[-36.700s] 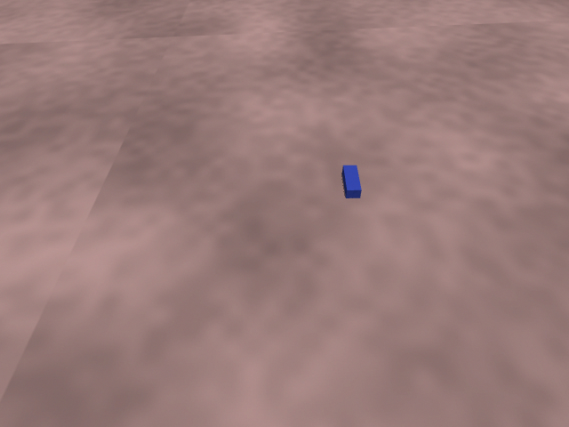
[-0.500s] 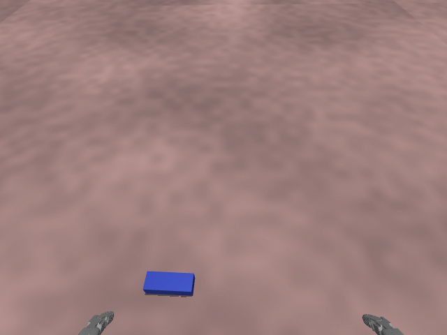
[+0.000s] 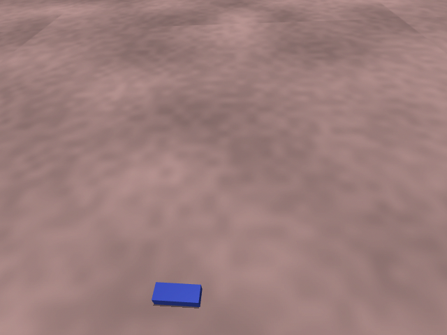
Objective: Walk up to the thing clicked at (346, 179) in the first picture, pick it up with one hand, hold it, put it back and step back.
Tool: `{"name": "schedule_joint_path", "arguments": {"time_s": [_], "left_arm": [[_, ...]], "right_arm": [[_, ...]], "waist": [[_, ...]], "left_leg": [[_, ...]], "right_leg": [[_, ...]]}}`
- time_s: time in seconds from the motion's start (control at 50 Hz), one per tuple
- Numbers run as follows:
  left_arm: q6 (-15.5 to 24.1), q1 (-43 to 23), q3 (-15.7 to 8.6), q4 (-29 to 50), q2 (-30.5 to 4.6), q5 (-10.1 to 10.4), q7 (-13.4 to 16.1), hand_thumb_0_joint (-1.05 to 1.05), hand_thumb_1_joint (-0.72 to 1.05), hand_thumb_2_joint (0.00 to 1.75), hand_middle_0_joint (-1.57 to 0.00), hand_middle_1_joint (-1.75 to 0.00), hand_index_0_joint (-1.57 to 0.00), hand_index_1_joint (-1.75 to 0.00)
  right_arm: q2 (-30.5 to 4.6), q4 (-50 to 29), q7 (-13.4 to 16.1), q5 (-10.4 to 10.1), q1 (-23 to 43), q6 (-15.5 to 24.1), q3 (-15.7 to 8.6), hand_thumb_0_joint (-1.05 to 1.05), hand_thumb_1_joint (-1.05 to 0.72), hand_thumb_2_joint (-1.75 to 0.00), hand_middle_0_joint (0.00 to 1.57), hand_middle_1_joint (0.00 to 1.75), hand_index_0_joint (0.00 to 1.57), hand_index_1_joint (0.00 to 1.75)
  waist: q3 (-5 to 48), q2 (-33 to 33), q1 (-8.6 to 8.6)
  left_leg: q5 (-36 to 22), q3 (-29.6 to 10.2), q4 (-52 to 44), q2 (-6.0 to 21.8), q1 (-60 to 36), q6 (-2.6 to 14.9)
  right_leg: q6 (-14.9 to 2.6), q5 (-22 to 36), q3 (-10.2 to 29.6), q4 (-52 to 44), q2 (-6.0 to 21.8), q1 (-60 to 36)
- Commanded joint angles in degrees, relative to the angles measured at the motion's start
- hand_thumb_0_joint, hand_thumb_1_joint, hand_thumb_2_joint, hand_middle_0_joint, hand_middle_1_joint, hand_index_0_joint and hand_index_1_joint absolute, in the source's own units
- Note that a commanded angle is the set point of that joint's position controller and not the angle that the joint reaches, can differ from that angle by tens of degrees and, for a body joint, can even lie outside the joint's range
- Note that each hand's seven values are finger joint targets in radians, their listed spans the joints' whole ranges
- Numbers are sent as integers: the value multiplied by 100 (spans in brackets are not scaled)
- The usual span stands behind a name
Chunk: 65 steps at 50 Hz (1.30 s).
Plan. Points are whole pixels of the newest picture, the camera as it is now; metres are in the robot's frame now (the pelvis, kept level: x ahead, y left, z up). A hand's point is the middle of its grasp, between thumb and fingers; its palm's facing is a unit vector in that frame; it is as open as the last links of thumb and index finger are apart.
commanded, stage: stand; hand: left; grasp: from above
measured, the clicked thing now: (177, 294) +0.44 +0.27 -0.75
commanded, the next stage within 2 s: step back in 1.76 s
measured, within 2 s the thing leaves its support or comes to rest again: neither
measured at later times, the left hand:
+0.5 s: hand out of the picture +0.05 +0.24 -0.16, palm faces +0.02 -0.94 -0.34, open 7.4 cm
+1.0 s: hand out of the picture +0.08 +0.23 -0.15, palm faces +0.02 -0.94 -0.34, open 7.4 cm
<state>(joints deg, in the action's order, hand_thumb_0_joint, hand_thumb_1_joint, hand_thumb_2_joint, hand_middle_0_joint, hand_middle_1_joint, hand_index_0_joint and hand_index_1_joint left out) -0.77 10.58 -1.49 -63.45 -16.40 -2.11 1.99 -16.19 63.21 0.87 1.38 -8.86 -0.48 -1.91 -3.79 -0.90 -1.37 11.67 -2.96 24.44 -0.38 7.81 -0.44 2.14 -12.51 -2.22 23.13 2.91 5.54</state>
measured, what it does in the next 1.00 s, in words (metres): stands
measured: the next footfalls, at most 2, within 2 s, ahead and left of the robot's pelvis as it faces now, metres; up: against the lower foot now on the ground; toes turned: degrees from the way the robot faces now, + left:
none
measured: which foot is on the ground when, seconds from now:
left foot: down 0.00-1.00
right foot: down 0.00-1.00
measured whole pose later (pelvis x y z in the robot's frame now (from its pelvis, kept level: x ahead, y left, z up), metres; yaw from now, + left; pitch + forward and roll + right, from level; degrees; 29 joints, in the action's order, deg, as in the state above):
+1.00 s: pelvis +0.02 -0.02 +0.01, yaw +0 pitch -3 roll +0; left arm 0.0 6.2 -1.6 -65.7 -18.0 -1.1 0.7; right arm -18.8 65.1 0.4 0.9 -6.4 0.3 -0.3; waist -3.7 -1.1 -0.7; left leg 10.5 -3.6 19.7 1.0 6.3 -1.7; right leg 1.0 -11.5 -2.9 18.5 1.6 4.0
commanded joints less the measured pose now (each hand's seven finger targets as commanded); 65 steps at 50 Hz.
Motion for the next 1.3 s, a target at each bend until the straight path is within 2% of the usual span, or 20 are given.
{"name": "schedule_joint_path", "arguments": {"time_s": [0.0,0.02,0.08,0.12,0.3,0.32,0.36,0.44,0.54,0.62,0.64,0.7,0.74,0.82,0.86,0.92,1.04,1.14,1.24,1.28], "left_arm": [[168,-271,-243,248,-1148,24,51,0,90,90,-20,-30,-20,-30],[159,-251,-249,217,-1179,22,46,0,90,90,-20,-30,-20,-30],[173,-350,-252,205,-1201,35,35,0,90,90,-20,-30,-20,-30],[156,-306,-250,151,-1209,35,27,0,90,90,-20,-30,-20,-30],[179,-439,-235,103,-1246,57,0,0,90,90,-20,-30,-20,-30],[174,-471,-250,98,-1290,68,-9,0,90,90,-20,-30,-20,-30],[170,-458,-246,84,-1298,71,-21,0,90,90,-20,-30,-20,-30],[174,-480,-249,64,-1318,84,-26,0,90,90,-20,-30,-20,-30],[192,-481,-244,58,-1286,100,-38,0,90,90,-20,-30,-20,-30],[182,-511,-243,44,-1307,113,-50,0,90,90,-20,-30,-20,-30],[185,-532,-249,72,-1300,106,-49,0,90,90,-20,-30,-20,-30],[185,-551,-248,53,-1304,102,-40,0,90,90,-20,-30,-20,-30],[189,-575,-250,59,-1329,110,-53,0,90,90,-20,-30,-20,-30],[186,-589,-240,54,-1328,100,-60,0,90,90,-20,-30,-20,-30],[187,-593,-245,54,-1341,102,-66,0,90,90,-20,-30,-20,-30],[220,-601,-247,94,-1353,118,-67,0,90,90,-20,-30,-20,-30],[201,-629,-259,124,-1357,130,-61,0,90,90,-20,-30,-20,-30],[188,-639,-247,96,-1362,118,-78,0,90,90,-20,-30,-20,-30],[216,-650,-242,137,-1401,113,-93,0,90,90,-20,-30,-20,-30],[232,-643,-232,161,-1386,120,-95,0,90,90,-20,-30,-20,-30]], "right_arm": [[-1072,-305,73,3,194,100,-195,0,-90,-90,20,30,20,30],[-1061,-279,70,-3,207,100,-199,0,-90,-90,20,30,20,30],[-1115,-252,73,9,204,107,-186,0,-90,-90,20,30,20,30],[-1119,-249,63,6,269,111,-173,0,-90,-90,20,30,20,30],[-1198,-185,47,-12,261,115,-134,0,-90,-90,20,30,20,30],[-1190,-156,53,-8,205,105,-124,0,-90,-90,20,30,20,30],[-1227,-177,48,-17,255,108,-120,0,-90,-90,20,30,20,30],[-1199,-165,43,-18,255,122,-91,0,-90,-90,20,30,20,30],[-1271,-154,54,-20,268,165,-76,0,-90,-90,20,30,20,30],[-1271,-124,61,-28,256,168,-54,0,-90,-90,20,30,20,30],[-1305,-135,68,-30,294,168,-57,0,-90,-90,20,30,20,30],[-1318,-147,66,-30,342,166,-63,0,-90,-90,20,30,20,30],[-1329,-120,64,-31,282,161,-55,0,-90,-90,20,30,20,30],[-1305,-123,57,-40,393,150,-45,0,-90,-90,20,30,20,30],[-1331,-131,55,-39,390,156,-48,0,-90,-90,20,30,20,30],[-1385,-157,46,-42,412,184,-58,0,-90,-90,20,30,20,30],[-1377,-161,60,-45,457,191,-41,0,-90,-90,20,30,20,30],[-1396,-149,42,-52,482,169,-27,0,-90,-90,20,30,20,30],[-1409,-165,24,-49,485,176,-43,0,-90,-90,20,30,20,30],[-1452,-173,25,-51,486,187,-50,0,-90,-90,20,30,20,30]], "waist": [[7,63,61],[-60,98,56],[32,2,79],[-63,-1,42],[51,52,67],[11,39,86],[-12,9,90],[57,37,69],[287,2,69],[273,9,77],[346,-6,73],[344,68,73],[287,104,114],[211,39,78],[292,69,92],[466,19,89],[529,27,81],[274,33,101],[316,57,107],[473,-10,98]], "left_leg": [[-71,-500,-643,487,265,192],[28,-514,-706,483,207,145],[-77,-492,-701,505,278,176],[58,-527,-786,511,307,143],[-232,-479,-715,555,184,170],[-27,-474,-751,543,257,162],[17,-490,-773,550,268,163],[-214,-501,-786,573,244,159],[-845,-466,-699,627,30,167],[-874,-454,-749,628,30,140],[-1027,-424,-690,642,-41,166],[-1091,-441,-707,653,-82,153],[-893,-432,-729,645,-25,156],[-781,-470,-791,656,45,134],[-858,-447,-751,656,27,153],[-1349,-404,-665,680,-141,154],[-1651,-390,-671,698,-220,131],[-968,-422,-782,678,-47,127],[-941,-414,-784,671,-61,115],[-1169,-403,-697,701,-130,140]], "right_leg": [[-210,9,413,-631,376,85],[-202,-199,413,-643,347,212],[-224,31,448,-674,401,42],[-213,-137,407,-678,358,101],[-235,-30,460,-786,411,34],[-220,-118,476,-793,397,43],[-230,-148,472,-803,388,73],[-252,-21,450,-764,404,-8],[-249,540,435,-713,434,-133],[-243,552,422,-721,431,-157],[-251,784,433,-707,452,-192],[-231,730,392,-717,436,-153],[-230,601,422,-761,443,-128],[-233,401,379,-761,424,-103],[-249,569,413,-769,454,-169],[-253,1053,414,-708,482,-276],[-247,1361,361,-619,474,-307],[-232,645,375,-776,437,-147],[-264,616,412,-802,455,-148],[-274,957,430,-752,496,-263]]}}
